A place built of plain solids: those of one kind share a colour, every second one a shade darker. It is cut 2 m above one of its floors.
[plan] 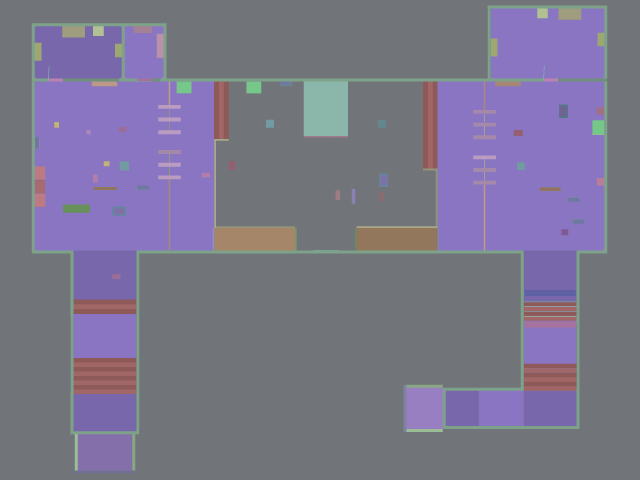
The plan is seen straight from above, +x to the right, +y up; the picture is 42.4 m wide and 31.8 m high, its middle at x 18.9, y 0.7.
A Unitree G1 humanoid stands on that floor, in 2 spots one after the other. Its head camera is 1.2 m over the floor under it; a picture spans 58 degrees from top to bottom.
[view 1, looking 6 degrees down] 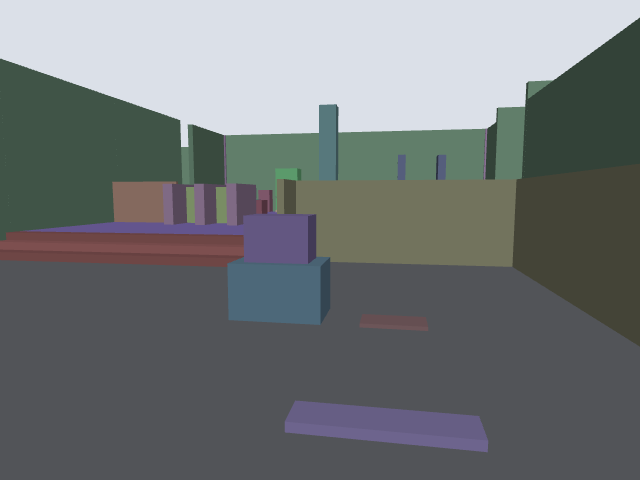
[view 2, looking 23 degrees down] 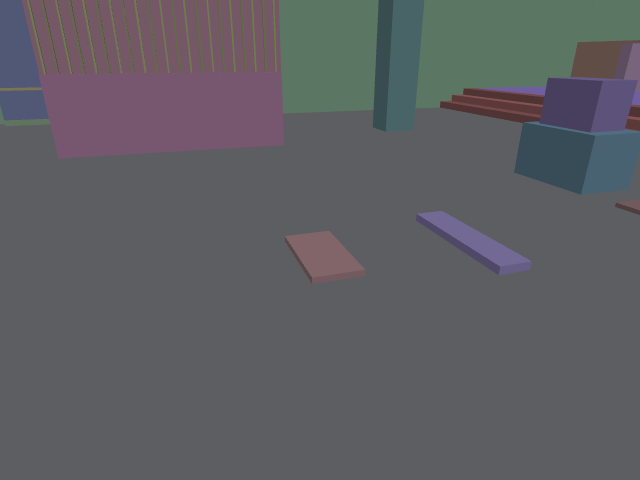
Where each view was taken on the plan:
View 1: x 18.99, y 3.54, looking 10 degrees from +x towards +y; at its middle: upstand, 7.74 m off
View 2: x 19.29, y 1.25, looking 72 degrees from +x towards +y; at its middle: sign_fallen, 2.97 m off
